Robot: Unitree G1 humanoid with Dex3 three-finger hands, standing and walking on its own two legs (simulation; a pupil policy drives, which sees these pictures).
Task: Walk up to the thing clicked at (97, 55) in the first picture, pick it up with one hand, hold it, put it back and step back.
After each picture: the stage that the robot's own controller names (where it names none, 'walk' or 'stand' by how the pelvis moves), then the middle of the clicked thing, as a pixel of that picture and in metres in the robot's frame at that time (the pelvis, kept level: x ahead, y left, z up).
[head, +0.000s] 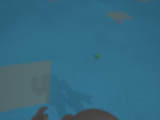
stand; (96, 56) +1.27 -0.21 -0.72
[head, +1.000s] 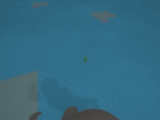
walk; (85, 59) +1.16 +0.11 -0.70
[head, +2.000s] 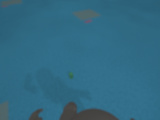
walk; (71, 75) +0.71 +0.28 -0.71
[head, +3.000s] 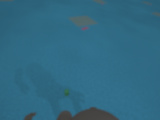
walk; (66, 92) +0.47 +0.18 -0.71
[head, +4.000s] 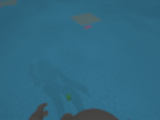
stand; (68, 97) +0.38 +0.21 -0.71
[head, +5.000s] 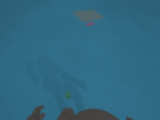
stand; (68, 95) +0.37 +0.19 -0.71
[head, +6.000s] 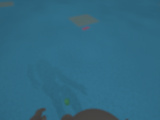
stand; (67, 102) +0.32 +0.22 -0.72
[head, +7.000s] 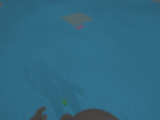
stand; (64, 102) +0.31 +0.25 -0.72
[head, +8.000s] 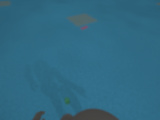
stand; (67, 101) +0.33 +0.21 -0.73
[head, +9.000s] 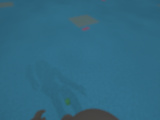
stand; (67, 101) +0.33 +0.21 -0.73
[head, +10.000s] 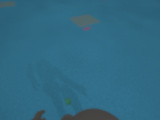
go down; (68, 101) +0.33 +0.20 -0.73
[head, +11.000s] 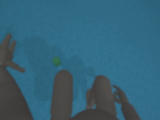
go down; (56, 61) +0.41 +0.25 -0.34
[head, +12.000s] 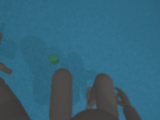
approach; (54, 59) +0.40 +0.27 -0.30
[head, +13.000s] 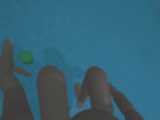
close in; (27, 58) +0.37 +0.30 -0.22
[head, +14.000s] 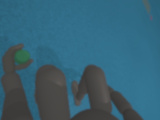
close; (22, 57) +0.37 +0.30 -0.21
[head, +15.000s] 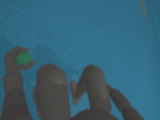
lift; (23, 59) +0.36 +0.29 -0.22
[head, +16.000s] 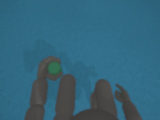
lift; (55, 69) +0.31 +0.22 -0.03
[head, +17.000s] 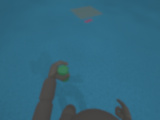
hold; (63, 74) +0.33 +0.17 +0.02
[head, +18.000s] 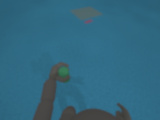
hold; (64, 75) +0.32 +0.17 +0.01
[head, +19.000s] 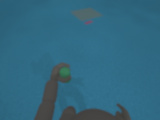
hold; (65, 75) +0.32 +0.16 +0.01
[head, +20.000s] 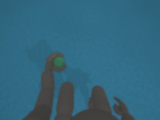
crouch; (60, 64) +0.39 +0.19 -0.07
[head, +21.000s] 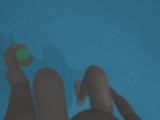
lower; (25, 57) +0.38 +0.29 -0.22
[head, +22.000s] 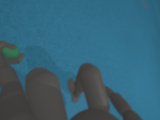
lower; (12, 54) +0.41 +0.30 -0.22
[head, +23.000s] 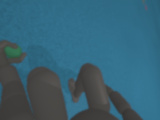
lower; (14, 53) +0.40 +0.30 -0.22
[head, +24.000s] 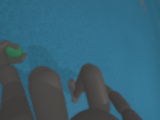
lower; (15, 53) +0.40 +0.30 -0.22
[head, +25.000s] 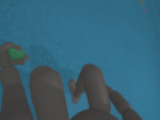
loosen; (17, 55) +0.39 +0.30 -0.22
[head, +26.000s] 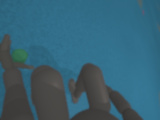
withdraw; (20, 57) +0.38 +0.28 -0.22
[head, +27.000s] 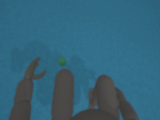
walk; (62, 61) +0.42 +0.23 -0.32
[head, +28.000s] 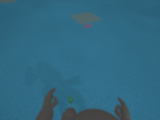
stand; (70, 100) +0.35 +0.15 -0.66
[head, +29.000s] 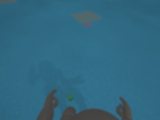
stand; (70, 97) +0.36 +0.18 -0.67
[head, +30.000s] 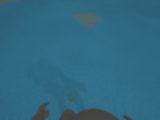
stand; (70, 98) +0.36 +0.16 -0.70
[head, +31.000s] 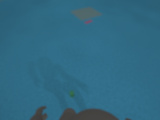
walk; (71, 94) +0.38 +0.17 -0.72
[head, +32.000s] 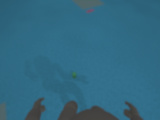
walk; (74, 75) +0.59 +0.17 -0.70
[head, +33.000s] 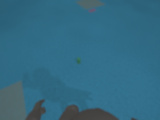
walk; (78, 60) +0.93 +0.17 -0.70
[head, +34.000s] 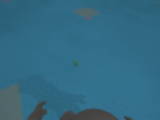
stand; (76, 63) +0.98 +0.19 -0.71
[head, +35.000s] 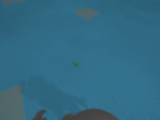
stand; (76, 64) +0.99 +0.19 -0.73
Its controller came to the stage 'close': yes
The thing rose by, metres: 0.71
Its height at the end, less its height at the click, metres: +0.00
